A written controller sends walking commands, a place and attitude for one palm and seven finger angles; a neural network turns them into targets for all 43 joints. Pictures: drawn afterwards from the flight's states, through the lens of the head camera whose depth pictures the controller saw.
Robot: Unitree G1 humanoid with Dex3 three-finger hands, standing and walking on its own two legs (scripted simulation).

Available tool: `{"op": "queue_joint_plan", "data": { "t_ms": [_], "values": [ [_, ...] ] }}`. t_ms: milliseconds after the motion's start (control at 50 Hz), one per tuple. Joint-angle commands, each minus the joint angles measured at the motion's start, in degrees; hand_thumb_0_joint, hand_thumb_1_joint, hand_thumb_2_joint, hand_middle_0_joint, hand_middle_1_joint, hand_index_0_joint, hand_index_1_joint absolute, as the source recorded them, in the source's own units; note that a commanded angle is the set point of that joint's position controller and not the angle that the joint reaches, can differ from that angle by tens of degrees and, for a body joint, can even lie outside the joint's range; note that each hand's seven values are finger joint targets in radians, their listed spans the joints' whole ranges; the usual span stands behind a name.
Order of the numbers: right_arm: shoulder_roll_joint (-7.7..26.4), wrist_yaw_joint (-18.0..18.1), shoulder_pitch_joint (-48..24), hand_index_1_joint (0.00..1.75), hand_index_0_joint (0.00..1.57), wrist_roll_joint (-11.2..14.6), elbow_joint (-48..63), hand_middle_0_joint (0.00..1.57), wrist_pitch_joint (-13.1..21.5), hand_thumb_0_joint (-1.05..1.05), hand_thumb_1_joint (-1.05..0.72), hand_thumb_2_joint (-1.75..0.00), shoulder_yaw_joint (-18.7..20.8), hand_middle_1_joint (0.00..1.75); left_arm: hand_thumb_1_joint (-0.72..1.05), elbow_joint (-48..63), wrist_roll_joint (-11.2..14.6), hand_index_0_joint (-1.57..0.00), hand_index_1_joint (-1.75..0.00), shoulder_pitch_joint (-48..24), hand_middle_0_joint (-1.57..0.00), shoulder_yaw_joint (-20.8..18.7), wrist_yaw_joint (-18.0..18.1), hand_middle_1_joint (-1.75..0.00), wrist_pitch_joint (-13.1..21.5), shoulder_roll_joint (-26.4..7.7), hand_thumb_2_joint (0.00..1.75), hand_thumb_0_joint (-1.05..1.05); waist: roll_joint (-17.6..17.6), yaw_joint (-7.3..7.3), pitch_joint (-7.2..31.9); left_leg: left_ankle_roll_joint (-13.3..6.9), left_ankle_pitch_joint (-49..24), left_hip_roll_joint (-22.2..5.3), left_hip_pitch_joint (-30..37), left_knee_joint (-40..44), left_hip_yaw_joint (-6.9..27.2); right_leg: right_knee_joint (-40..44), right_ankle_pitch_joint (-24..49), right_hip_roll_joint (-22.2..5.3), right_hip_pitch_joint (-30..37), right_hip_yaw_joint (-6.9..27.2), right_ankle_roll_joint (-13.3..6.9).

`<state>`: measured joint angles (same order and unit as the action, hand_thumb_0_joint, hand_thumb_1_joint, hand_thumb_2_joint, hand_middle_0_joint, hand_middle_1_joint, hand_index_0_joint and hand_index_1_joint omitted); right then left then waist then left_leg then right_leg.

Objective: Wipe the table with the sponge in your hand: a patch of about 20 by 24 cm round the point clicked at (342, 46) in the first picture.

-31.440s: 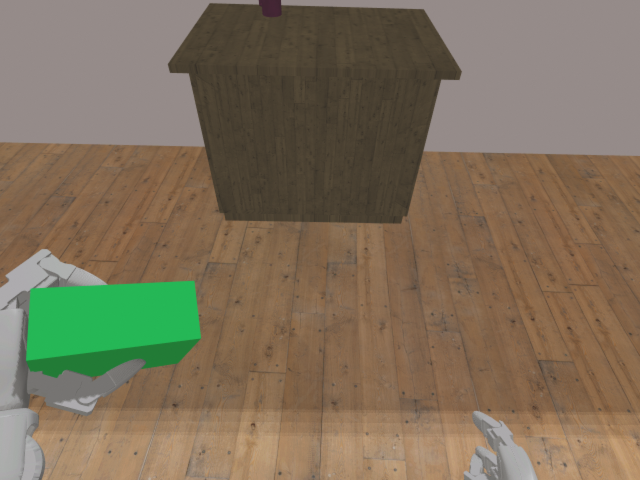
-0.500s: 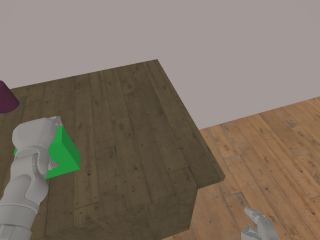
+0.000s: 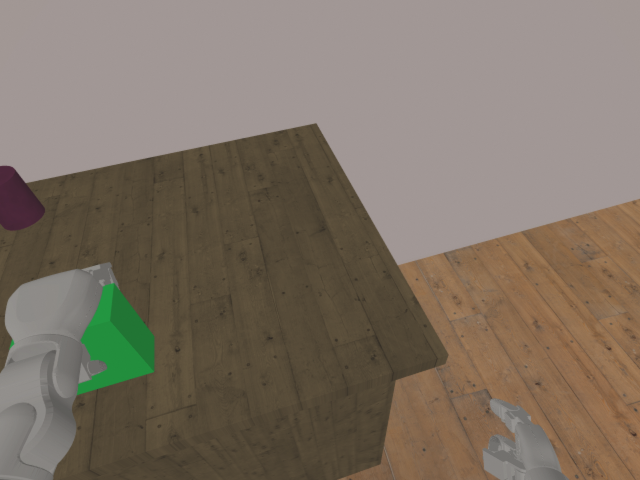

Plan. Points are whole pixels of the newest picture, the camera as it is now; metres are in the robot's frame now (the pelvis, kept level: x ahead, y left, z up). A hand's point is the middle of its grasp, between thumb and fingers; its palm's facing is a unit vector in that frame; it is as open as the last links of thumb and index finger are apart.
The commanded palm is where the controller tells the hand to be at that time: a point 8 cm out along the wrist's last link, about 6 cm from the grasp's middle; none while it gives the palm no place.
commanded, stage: wipe back along the first lane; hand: left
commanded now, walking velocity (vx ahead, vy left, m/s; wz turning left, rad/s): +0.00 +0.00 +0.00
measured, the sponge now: (101, 350) +0.25 +0.32 +0.03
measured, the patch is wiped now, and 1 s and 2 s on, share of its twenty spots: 0.95 0.95 0.95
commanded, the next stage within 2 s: lift the sponge slowly off the table in 0.24 s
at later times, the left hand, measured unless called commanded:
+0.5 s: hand (73, 363) +0.21 +0.31 +0.09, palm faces +0.03 -0.05 -1.00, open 9.9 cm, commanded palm +0.18 +0.30 +0.13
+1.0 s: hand (76, 366) +0.20 +0.30 +0.09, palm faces +0.01 -0.06 -1.00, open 9.9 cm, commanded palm +0.18 +0.30 +0.16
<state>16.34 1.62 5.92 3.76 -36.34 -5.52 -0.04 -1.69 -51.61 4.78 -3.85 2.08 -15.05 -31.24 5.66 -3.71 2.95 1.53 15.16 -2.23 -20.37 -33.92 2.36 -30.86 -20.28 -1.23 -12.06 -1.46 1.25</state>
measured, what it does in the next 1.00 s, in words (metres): stands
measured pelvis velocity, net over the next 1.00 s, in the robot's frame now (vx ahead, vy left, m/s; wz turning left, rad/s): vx -0.02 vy -0.01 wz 0.01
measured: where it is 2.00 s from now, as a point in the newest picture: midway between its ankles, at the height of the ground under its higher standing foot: outside the picture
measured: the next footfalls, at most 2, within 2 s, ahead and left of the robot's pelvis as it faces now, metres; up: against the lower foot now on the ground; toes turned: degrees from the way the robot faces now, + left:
none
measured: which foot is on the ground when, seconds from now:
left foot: down 0.00-1.00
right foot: down 0.00-1.00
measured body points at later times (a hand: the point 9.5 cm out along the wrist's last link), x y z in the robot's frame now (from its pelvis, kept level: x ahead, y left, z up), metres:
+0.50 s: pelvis -0.01 +0.01 +0.00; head -0.02 -0.03 +0.45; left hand +0.20 +0.31 +0.14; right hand +0.22 -0.21 -0.09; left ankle +0.03 +0.14 -0.73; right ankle -0.05 -0.14 -0.73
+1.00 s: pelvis -0.02 -0.01 +0.00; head -0.03 -0.04 +0.45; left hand +0.20 +0.30 +0.15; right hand +0.22 -0.21 -0.08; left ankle +0.03 +0.14 -0.73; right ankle -0.05 -0.14 -0.73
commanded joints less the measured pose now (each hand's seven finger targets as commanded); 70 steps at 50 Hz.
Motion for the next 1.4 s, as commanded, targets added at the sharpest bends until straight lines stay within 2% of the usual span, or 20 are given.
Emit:
{"op": "queue_joint_plan", "data": {
  "t_ms": [0, 260, 300, 340, 400, 440, 500, 660, 740, 760, 840, 900, 940, 960, 980, 1040, 1120, 1240, 1320, 1380],
  "values": [
    [5.8, 0.2, -9.1, 0.3, 0.2, 0.3, 10.0, 0.2, 3.2, 0.0, -0.9, -0.9, 2.2, 0.3, 0.1, 5.5, 1.1, -1.2, -1.6, 3.3, -1.2, -2.1, -1.5, -1.6, -0.3, -7.5, 1.3, 0.0, -6.2, -1.51, 6.5, -4.0, -13.5, 3.6, 7.4, 2.7, -2.3, 4.3, 20.9, 3.1, -1.5, -2.0, -3.1],
    [5.1, 0.1, -10.9, 0.3, 0.2, 0.2, 10.5, 0.2, 4.3, 0.0, -0.9, -0.9, 1.8, 0.3, 0.1, 12.0, 1.5, -1.2, -1.6, 10.6, -1.2, -0.1, 0.3, -1.6, -2.3, -3.9, 1.3, 0.0, -6.0, -2.14, 5.4, -3.7, -11.0, 3.1, 7.3, 3.7, -1.7, 4.3, 16.3, 3.4, -2.2, -2.4, -3.2],
    [5.2, 0.1, -10.9, 0.3, 0.2, 0.1, 10.3, 0.2, 4.3, 0.0, -0.9, -0.9, 1.9, 0.3, 0.1, 12.1, 1.9, -1.2, -1.6, 13.0, -1.2, -1.8, 0.4, -1.6, -2.5, -5.2, 1.3, 0.0, -7.6, -2.54, 5.1, -3.7, -10.9, 3.0, 7.1, 3.5, -1.7, 4.3, 17.0, 3.1, -1.7, -2.3, -3.0],
    [5.2, 0.2, -12.3, 0.3, 0.2, 0.0, 10.1, 0.2, 4.2, 0.0, -0.9, -0.9, 1.8, 0.3, 0.1, 13.8, 1.6, -1.2, -1.6, 11.6, -1.2, -3.7, 0.6, -1.6, -2.6, -7.0, 1.3, 0.0, -6.1, -2.81, 5.1, -3.6, -10.6, 2.9, 7.6, 3.9, -1.4, 4.6, 16.2, 3.3, -1.6, -1.4, -3.4],
    [5.0, 0.7, -11.7, 0.3, 0.2, 0.0, 10.0, 0.2, 4.4, 0.0, -0.9, -0.9, 1.5, 0.3, 0.1, 14.2, 1.0, -1.2, -1.6, 7.1, -1.2, -1.4, 0.4, -1.6, -2.9, -6.0, 1.3, 0.0, -5.8, -2.02, 3.8, -3.7, -9.9, 3.0, 7.9, 4.2, -1.6, 5.2, 14.0, 3.3, -3.0, -2.2, -3.2],
    [4.6, 0.8, -13.0, 0.3, 0.2, 0.0, 10.3, 0.2, 4.9, 0.0, -0.9, -0.9, 1.3, 0.3, 0.1, 16.7, 0.5, -1.2, -1.6, 5.8, -1.2, -2.3, 0.6, -1.6, -2.6, -7.1, 1.3, 0.0, -2.6, -2.46, 4.3, -3.6, -10.0, 2.9, 8.9, 5.0, -1.0, 5.5, 12.9, 3.6, -2.4, -1.5, -3.7],
    [4.7, 1.2, -11.9, 0.3, 0.2, -0.3, 9.8, 0.2, 5.1, 0.0, -0.9, -0.9, 1.3, 0.3, 0.1, 15.0, 0.2, -1.2, -1.6, 3.6, -1.2, -0.7, 0.3, -1.6, -2.6, -6.2, 1.3, 0.0, -4.5, -2.09, 4.2, -3.8, -9.3, 3.1, 9.3, 5.1, -1.2, 6.0, 11.8, 3.6, -2.7, -2.2, -3.5],
    [4.1, 1.9, -13.3, 0.3, 0.2, -0.5, 9.6, 0.2, 6.3, 0.0, -0.9, -0.9, 0.8, 0.3, 0.1, 18.0, -0.4, -1.2, -1.6, -4.2, -1.2, -0.5, 0.3, -1.6, -1.1, -7.3, 1.3, 0.0, -1.7, -2.05, 5.2, -3.7, -8.6, 3.4, 11.6, 6.1, -1.1, 7.3, 10.2, 3.7, -1.7, -2.0, -3.9],
    [4.3, 1.8, -14.5, 0.3, 0.2, -0.6, 8.9, 0.2, 6.7, 0.0, -0.9, -0.9, 0.9, 0.3, 0.1, 19.3, -0.8, -1.2, -1.6, -4.8, -1.2, -3.8, 0.6, -1.6, -0.3, -10.3, 1.3, 0.0, -2.0, -2.7, 6.6, -3.6, -11.1, 3.3, 13.1, 6.3, -0.7, 7.6, 12.8, 3.8, 0.1, -0.5, -4.4],
    [4.0, 1.8, -13.5, 0.3, 0.2, -0.8, 9.5, 0.2, 6.8, 0.0, -0.9, -0.9, 0.9, 0.3, 0.1, 19.9, -0.5, -1.2, -1.6, -4.6, -1.2, -1.6, 0.5, -1.6, -0.2, -8.2, 1.3, 0.0, -1.6, -2.7, 7.3, -3.7, -11.6, 3.6, 13.0, 6.3, -1.1, 7.3, 13.3, 3.6, 0.6, -2.0, -4.1],
    [4.4, 2.1, -14.7, 0.3, 0.2, -0.9, 8.3, 0.2, 6.8, 0.0, -0.9, -0.9, 0.8, 0.3, 0.1, 19.5, -0.9, -1.2, -1.6, -7.3, -1.2, -6.1, 0.9, -1.6, -0.3, -13.3, 1.3, 0.0, -1.7, -2.82, 6.2, -3.6, -11.2, 3.5, 13.5, 6.5, -1.0, 8.4, 12.9, 3.7, 0.6, -0.1, -4.3],
    [4.4, 2.4, -13.8, 0.3, 0.2, -1.1, 8.1, 0.2, 6.8, 0.0, -0.9, -0.9, 1.0, 0.3, 0.1, 18.7, -1.0, -1.2, -1.6, -7.6, -1.2, -6.1, 0.8, -1.6, -0.3, -13.3, 1.3, 0.0, -1.8, -3.08, 6.8, -3.7, -12.4, 3.9, 14.0, 6.2, -1.5, 8.6, 14.5, 3.4, 1.3, -1.0, -4.0],
    [4.3, 2.6, -15.4, 0.3, 0.2, -0.9, 8.1, 0.2, 7.0, 0.0, -0.9, -0.9, 0.8, 0.3, 0.1, 20.9, -1.0, -1.2, -1.6, -9.1, -1.2, -8.2, 1.0, -1.6, 0.0, -15.9, 1.3, 0.0, 0.7, -3.35, 7.6, -3.5, -12.7, 4.0, 14.9, 6.2, -1.1, 8.8, 14.5, 3.5, 1.8, 0.8, -4.5],
    [4.0, 2.6, -14.5, 0.3, 0.2, -1.1, 8.3, 0.2, 7.2, 0.0, -0.9, -0.9, 0.7, 0.3, 0.1, 21.0, -0.7, -1.2, -1.6, -9.9, -1.2, -5.8, 0.8, -1.6, 0.2, -13.4, 1.3, 0.0, 1.4, -2.94, 7.6, -3.6, -13.0, 4.1, 14.9, 6.1, -1.6, 8.7, 14.8, 3.4, 1.7, -0.9, -4.3],
    [4.2, 2.6, -14.0, 0.3, 0.2, -0.9, 7.8, 0.2, 7.3, 0.0, -0.9, -0.9, 1.0, 0.3, 0.1, 19.9, -0.5, -1.2, -1.6, -8.7, -1.2, -7.4, 0.8, -1.6, 0.3, -14.8, 1.3, 0.0, -0.7, -2.85, 7.2, -3.5, -13.3, 3.9, 14.7, 6.1, -1.3, 8.7, 15.2, 3.3, 1.7, -0.6, -4.1],
    [4.2, 2.6, -15.9, 0.3, 0.2, -0.7, 8.2, 0.2, 7.3, 0.0, -0.9, -0.9, 0.7, 0.3, 0.1, 21.5, -0.1, -1.2, -1.6, -9.6, -1.2, -6.8, 0.1, -1.6, 0.3, -14.2, 1.3, 0.0, 0.7, -2.93, 6.7, -3.5, -12.4, 4.0, 15.1, 6.8, -1.1, 9.4, 13.9, 3.6, 1.4, 0.4, -4.4],
    [4.5, 2.6, -14.7, 0.3, 0.2, -0.8, 8.0, 0.2, 7.2, 0.0, -0.9, -0.9, 1.1, 0.3, 0.1, 20.3, 0.3, -1.2, -1.6, -8.7, -1.2, -5.9, -0.8, -1.6, 0.3, -13.8, 1.3, 0.0, -1.3, -2.82, 6.4, -3.6, -12.4, 3.8, 14.7, 7.0, -1.3, 9.4, 14.6, 3.0, 1.7, -0.5, -3.8],
    [4.5, 3.1, -16.7, 0.3, 0.2, -0.5, 7.9, 0.2, 7.3, 0.0, -0.9, -0.9, 0.3, 0.3, 0.1, 19.5, 0.1, -1.2, -1.6, -14.9, -1.2, -7.4, -1.4, -1.6, -0.3, -16.7, 1.3, 0.0, 0.4, -2.9, 5.6, -3.4, -9.6, 3.8, 14.5, 8.3, -0.9, 10.4, 10.6, 3.4, 1.2, 0.5, -4.4],
    [4.4, 3.1, -16.0, 0.3, 0.2, -0.5, 7.7, 0.2, 7.3, 0.0, -0.9, -0.9, 0.4, 0.3, 0.1, 18.4, 0.0, -1.2, -1.6, -16.9, -1.2, -4.8, -1.9, -1.6, -0.4, -14.6, 1.3, 0.0, -0.2, -2.78, 7.0, -3.5, -9.9, 3.9, 15.1, 8.6, -1.2, 10.4, 10.8, 3.0, 1.6, -0.6, -4.0],
    [4.3, 3.0, -16.2, 0.3, 0.2, -0.5, 7.6, 0.2, 7.4, 0.0, -0.9, -0.9, 0.2, 0.3, 0.1, 17.6, -0.1, -1.2, -1.6, -16.5, -1.2, -6.4, -2.2, -1.6, -1.0, -16.3, 1.3, 0.0, -0.4, -3.05, 6.8, -3.3, -10.5, 3.9, 14.5, 8.7, -1.0, 10.2, 11.1, 3.1, 2.2, -0.6, -4.2]
  ]
}}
